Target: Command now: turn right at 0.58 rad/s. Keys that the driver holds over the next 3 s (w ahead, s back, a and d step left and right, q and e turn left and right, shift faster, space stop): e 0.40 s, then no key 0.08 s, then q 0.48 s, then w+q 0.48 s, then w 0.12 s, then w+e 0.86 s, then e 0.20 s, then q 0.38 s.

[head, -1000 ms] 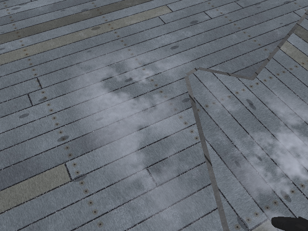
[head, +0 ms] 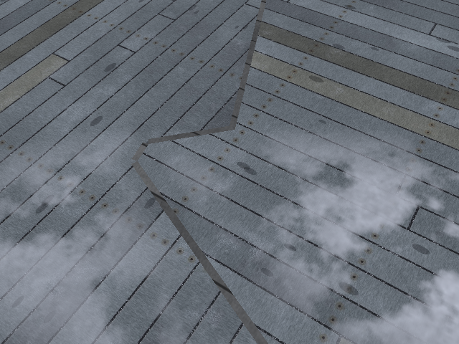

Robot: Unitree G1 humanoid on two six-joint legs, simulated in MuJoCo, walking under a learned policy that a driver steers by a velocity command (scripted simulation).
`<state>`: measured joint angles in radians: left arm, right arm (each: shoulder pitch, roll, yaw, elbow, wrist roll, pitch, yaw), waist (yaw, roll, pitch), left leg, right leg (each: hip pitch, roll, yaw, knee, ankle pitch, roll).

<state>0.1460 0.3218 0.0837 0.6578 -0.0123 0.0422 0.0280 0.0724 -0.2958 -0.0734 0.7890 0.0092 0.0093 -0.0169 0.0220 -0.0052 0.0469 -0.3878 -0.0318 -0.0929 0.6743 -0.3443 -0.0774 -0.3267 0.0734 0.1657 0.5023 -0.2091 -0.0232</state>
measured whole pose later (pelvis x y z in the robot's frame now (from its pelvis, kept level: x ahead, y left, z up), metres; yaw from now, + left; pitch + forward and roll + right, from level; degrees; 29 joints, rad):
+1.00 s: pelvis -0.01 +0.00 -0.01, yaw -7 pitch +0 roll -1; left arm 0.09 0.31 0.08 0.76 0.00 0.04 0.03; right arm 0.18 -0.31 -0.07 0.77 0.02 0.05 0.01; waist -0.02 -0.04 0.07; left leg -0.26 0.01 0.06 0.59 -0.34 0.03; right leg -0.29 -0.08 -0.16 0.66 -0.39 0.01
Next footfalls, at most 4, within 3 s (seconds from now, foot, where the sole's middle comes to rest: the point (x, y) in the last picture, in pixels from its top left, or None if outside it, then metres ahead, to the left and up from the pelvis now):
0.06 left None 0.06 0.13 -0.78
0.48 right None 0.00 -0.13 -0.78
0.98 left None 0.02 0.09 -0.78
1.48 right None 0.30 -0.12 -0.78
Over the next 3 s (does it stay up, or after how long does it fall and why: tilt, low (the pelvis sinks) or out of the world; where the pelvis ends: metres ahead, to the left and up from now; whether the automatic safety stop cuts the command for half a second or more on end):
stays up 0.83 0.00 -0.01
